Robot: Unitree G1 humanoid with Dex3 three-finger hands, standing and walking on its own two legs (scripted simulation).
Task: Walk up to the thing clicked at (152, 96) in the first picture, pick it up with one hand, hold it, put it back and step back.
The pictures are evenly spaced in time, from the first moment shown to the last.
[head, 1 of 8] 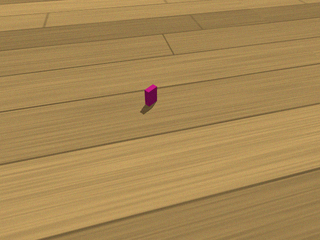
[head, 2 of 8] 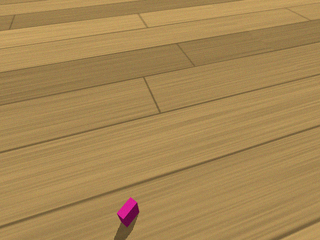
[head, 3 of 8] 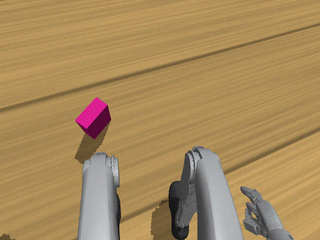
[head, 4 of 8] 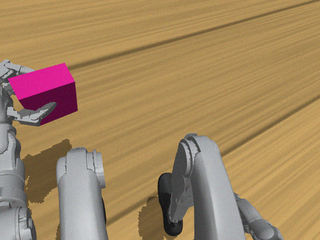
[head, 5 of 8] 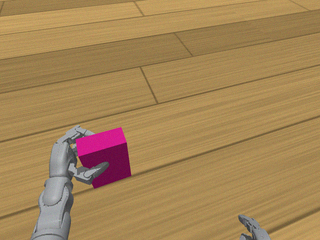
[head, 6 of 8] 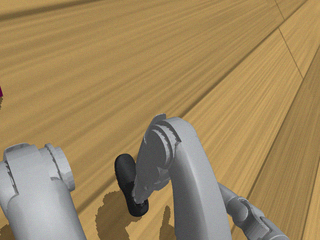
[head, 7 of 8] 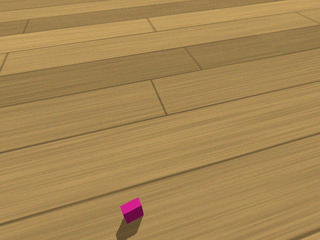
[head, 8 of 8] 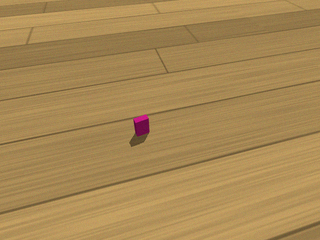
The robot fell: no
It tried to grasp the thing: yes
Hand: left
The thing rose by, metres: 0.67
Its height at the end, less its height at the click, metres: +0.00
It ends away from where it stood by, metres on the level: 0.01
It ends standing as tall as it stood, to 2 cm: yes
